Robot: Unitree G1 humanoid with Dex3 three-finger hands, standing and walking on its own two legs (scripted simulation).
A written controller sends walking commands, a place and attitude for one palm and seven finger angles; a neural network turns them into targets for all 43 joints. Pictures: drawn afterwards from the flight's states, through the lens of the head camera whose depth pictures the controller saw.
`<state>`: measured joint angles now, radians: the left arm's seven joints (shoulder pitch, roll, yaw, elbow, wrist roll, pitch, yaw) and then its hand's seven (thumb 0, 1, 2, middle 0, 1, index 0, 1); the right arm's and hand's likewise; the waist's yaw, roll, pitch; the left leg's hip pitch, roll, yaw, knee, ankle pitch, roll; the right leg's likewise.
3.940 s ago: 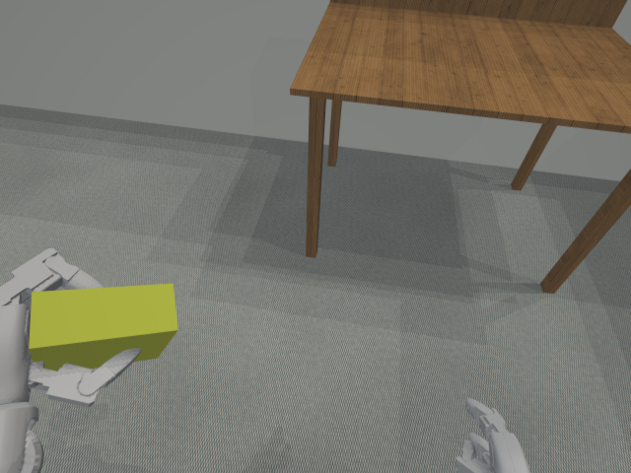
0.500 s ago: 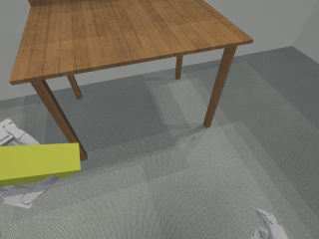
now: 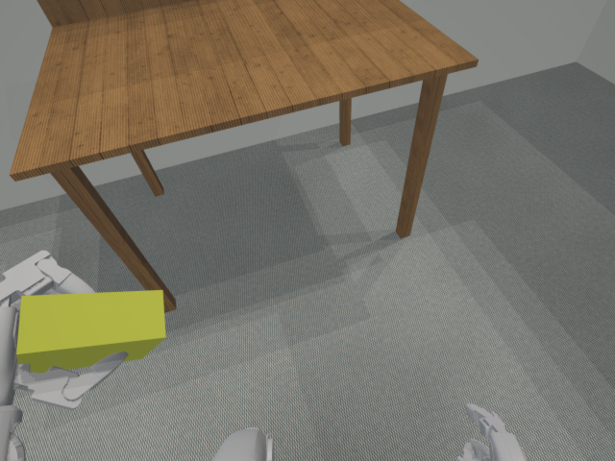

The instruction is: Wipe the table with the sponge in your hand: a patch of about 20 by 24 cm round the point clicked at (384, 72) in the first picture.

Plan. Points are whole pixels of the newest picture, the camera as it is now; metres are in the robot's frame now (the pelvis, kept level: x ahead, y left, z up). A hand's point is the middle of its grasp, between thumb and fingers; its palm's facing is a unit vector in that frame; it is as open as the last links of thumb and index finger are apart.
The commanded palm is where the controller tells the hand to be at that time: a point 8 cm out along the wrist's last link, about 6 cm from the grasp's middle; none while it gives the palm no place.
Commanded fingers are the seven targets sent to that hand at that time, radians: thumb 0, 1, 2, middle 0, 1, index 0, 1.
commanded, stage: take the last steps up to it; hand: left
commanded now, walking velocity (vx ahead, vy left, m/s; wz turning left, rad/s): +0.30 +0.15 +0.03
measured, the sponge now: (111, 330) +0.23 +0.20 +0.14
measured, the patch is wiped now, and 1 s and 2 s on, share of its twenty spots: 0.00 0.00 0.00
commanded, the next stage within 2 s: come to a stop and stand still in 1.90 s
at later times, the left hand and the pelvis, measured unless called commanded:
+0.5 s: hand (39, 225) +0.33 +0.30 +0.18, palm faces +0.36 -0.82 -0.44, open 9.1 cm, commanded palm +0.27 +0.35 +0.17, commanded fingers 0.00 0.10 1.30 -1.20 -1.60 -1.20 -1.60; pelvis +0.11 +0.07 -0.01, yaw -2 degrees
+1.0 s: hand (73, 165) +0.43 +0.31 +0.18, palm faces +0.32 -0.81 -0.50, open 9.1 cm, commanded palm +0.38 +0.37 +0.17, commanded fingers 0.00 0.10 1.30 -1.20 -1.60 -1.20 -1.60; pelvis +0.21 +0.09 +0.00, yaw +0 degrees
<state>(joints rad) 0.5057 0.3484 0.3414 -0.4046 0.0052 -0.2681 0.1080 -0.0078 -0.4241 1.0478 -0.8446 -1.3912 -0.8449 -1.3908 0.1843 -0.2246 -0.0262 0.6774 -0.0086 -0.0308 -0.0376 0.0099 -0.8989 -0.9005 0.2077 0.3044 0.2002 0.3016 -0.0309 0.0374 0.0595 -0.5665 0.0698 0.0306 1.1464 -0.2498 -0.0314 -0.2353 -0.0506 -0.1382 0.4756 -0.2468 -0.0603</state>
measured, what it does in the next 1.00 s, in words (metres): walks ahead: left foot, then right foot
